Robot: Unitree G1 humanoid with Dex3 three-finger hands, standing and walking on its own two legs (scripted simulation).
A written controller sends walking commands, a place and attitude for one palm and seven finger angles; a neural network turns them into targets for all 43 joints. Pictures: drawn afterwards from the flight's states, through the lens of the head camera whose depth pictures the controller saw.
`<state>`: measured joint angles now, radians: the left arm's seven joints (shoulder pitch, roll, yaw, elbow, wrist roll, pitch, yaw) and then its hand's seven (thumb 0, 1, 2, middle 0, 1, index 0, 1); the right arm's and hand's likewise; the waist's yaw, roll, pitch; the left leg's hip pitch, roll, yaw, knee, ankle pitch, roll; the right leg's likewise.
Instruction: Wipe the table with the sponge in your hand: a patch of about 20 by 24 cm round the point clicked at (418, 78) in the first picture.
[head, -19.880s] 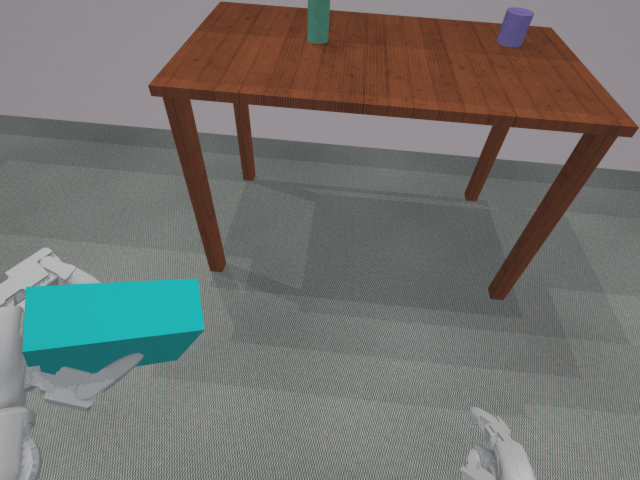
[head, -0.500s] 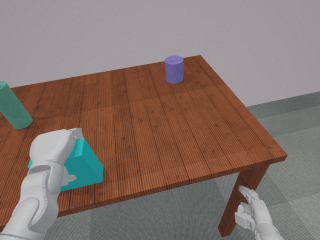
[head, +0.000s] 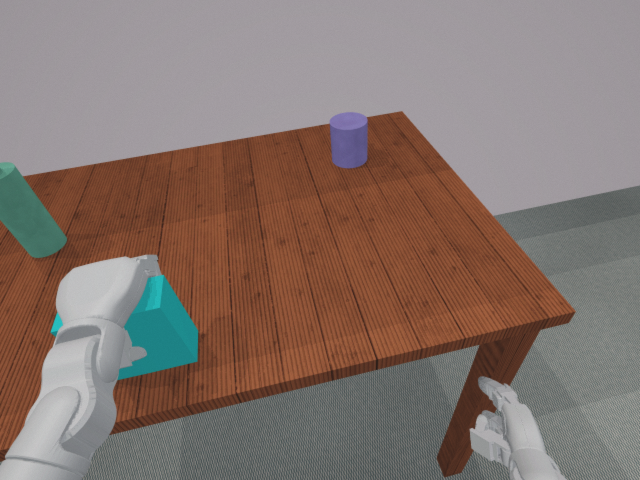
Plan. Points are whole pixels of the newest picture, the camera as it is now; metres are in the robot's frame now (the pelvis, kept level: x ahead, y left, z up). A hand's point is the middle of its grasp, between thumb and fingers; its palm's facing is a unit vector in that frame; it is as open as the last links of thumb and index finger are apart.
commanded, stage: wipe forward along the first lane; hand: left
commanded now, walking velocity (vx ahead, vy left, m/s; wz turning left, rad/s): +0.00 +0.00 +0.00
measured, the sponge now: (141, 340) +0.25 +0.29 +0.05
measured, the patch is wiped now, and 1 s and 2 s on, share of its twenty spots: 0.00 0.15 0.35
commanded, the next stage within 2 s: slide across to the middle lane in 1.44 s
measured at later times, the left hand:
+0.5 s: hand (132, 279) +0.31 +0.32 +0.10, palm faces -0.05 -0.01 -1.00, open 9.4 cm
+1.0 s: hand (135, 252) +0.36 +0.34 +0.10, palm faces -0.09 +0.00 -1.00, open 9.4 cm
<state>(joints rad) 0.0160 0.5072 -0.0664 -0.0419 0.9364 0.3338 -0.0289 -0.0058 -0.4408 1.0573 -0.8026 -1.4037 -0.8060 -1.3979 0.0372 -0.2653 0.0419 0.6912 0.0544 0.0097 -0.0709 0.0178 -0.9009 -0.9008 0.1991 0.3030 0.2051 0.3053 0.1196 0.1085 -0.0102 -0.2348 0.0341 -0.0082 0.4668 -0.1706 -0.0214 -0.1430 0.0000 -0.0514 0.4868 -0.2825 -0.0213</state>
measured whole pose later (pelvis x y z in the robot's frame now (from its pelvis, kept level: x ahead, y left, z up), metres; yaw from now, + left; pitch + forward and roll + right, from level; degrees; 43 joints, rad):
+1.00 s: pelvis +0.01 +0.01 +0.00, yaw +0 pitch +3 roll -1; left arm -0.45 0.59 0.01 0.56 0.98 0.16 -0.06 0.01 -0.50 1.13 -0.82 -1.39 -0.83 -1.40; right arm 0.18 -0.30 0.00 0.70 0.08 0.07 -0.07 0.01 -0.90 -0.90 0.20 0.30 0.20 0.30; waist 0.04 0.08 -0.05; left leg -0.40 0.03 -0.02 0.54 -0.20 -0.01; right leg -0.29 0.00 -0.06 0.53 -0.30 -0.01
